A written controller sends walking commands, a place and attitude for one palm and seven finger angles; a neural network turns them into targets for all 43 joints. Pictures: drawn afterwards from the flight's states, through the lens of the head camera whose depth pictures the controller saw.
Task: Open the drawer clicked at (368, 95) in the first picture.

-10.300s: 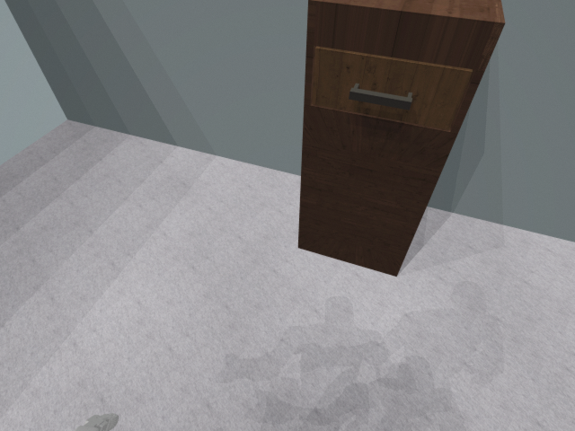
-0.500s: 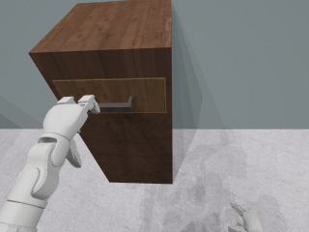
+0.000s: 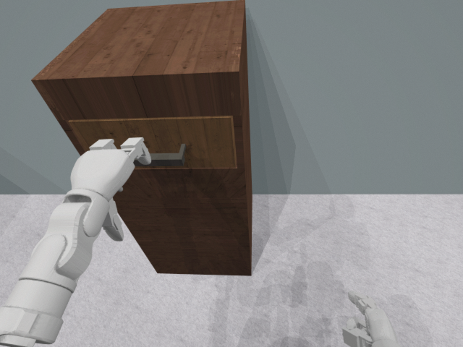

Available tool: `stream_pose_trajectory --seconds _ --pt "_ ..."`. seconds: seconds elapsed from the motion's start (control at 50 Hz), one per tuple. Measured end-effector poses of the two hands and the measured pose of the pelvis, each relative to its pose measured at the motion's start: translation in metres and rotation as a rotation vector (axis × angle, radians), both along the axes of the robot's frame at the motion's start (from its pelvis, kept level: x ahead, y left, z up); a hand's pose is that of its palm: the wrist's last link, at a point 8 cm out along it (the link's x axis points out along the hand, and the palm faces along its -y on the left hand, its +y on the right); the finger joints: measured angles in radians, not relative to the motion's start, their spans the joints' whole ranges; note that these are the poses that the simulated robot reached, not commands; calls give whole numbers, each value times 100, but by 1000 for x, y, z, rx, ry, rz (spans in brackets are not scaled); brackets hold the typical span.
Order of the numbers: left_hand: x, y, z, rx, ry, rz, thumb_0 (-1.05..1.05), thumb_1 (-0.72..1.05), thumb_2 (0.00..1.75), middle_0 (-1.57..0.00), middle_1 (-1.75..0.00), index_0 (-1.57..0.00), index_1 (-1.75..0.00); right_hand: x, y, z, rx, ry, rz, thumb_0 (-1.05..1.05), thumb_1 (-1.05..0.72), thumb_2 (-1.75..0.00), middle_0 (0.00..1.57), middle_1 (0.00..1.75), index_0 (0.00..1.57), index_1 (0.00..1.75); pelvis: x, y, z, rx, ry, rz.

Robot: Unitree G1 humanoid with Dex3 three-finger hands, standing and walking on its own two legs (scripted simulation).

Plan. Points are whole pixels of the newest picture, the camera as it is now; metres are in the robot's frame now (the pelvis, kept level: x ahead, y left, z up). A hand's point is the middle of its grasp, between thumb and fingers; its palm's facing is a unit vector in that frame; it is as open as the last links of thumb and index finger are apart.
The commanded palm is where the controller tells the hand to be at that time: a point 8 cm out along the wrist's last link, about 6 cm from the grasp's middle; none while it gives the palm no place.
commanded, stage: move the hooked fingers above the handle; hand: left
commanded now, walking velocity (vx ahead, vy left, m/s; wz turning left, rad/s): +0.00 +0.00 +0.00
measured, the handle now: (153, 154) +0.52 +0.26 +0.02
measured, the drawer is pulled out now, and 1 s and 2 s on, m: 0.00 0.00 0.00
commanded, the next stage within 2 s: none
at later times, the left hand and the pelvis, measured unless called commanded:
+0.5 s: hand (136, 163) +0.41 +0.24 +0.10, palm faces +0.07 -0.06 -1.00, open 13.8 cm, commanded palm +0.38 +0.26 +0.16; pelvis +0.03 +0.01 -0.01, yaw -1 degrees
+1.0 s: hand (143, 156) +0.45 +0.24 +0.08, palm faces +0.03 -0.02 -1.00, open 13.8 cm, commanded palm +0.42 +0.25 +0.14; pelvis +0.03 +0.02 -0.01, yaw -1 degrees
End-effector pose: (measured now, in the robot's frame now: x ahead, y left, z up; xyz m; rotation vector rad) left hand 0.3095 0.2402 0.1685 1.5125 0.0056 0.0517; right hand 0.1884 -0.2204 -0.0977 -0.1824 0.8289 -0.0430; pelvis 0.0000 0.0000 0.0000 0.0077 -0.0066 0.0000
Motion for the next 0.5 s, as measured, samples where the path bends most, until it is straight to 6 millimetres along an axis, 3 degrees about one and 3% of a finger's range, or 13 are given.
stream_pose_trajectory --seconds 0.12,0.28,0.4,0.5 --pt "19 11 4 8 -17 55 0 -49 30 -32 -120 -32 -120 -11 -17 -9 -18 57 -35 1 -91 -90 20 30 20 30 6 -4 -1 0 23 -1" --pt "41 14 -18 10 79 52 0 -49 30 -32 -120 -32 -120 -26 -31 -20 -51 141 -79 1 -91 -90 20 30 20 30 16 -3 -3 2 62 -1" --pt "56 -5 -18 -5 18 -54 0 -49 30 -32 -120 -32 -120 -28 -30 -26 -52 170 -107 1 -91 -90 20 30 20 30 24 2 -5 1 88 -7" --pt "73 2 -14 -5 -35 -5 0 -49 30 -32 -120 -32 -120 -25 -21 -29 -20 180 -117 1 -91 -90 20 30 20 30 30 7 -6 2 105 -17"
